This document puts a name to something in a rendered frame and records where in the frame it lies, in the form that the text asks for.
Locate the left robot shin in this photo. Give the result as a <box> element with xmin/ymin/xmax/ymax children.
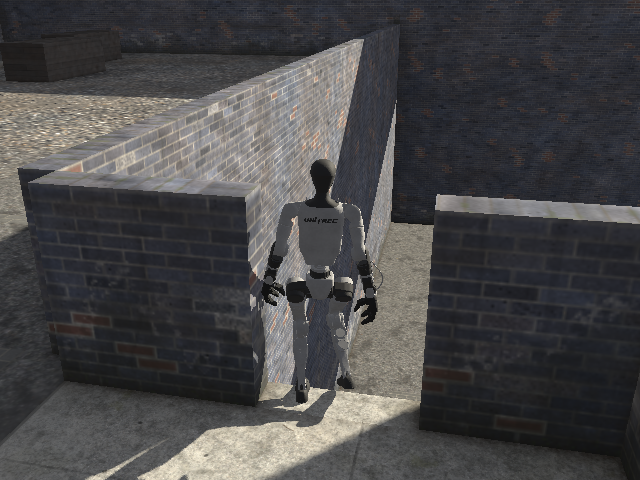
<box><xmin>293</xmin><ymin>321</ymin><xmax>308</xmax><ymax>390</ymax></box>

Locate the robot right hand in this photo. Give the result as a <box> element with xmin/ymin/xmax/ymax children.
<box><xmin>354</xmin><ymin>295</ymin><xmax>378</xmax><ymax>325</ymax></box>

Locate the robot right forearm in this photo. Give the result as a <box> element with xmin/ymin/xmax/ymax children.
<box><xmin>356</xmin><ymin>246</ymin><xmax>377</xmax><ymax>298</ymax></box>

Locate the robot right upper arm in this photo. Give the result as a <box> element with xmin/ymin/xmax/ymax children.
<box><xmin>343</xmin><ymin>203</ymin><xmax>367</xmax><ymax>261</ymax></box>

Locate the left robot foot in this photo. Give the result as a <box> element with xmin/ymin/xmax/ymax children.
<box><xmin>295</xmin><ymin>377</ymin><xmax>310</xmax><ymax>404</ymax></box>

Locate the robot left forearm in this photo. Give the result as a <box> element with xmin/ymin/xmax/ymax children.
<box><xmin>263</xmin><ymin>241</ymin><xmax>283</xmax><ymax>285</ymax></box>

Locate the robot left hand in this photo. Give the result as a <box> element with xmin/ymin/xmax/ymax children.
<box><xmin>261</xmin><ymin>282</ymin><xmax>285</xmax><ymax>306</ymax></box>

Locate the robot left upper arm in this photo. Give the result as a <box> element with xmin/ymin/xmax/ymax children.
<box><xmin>273</xmin><ymin>201</ymin><xmax>301</xmax><ymax>257</ymax></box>

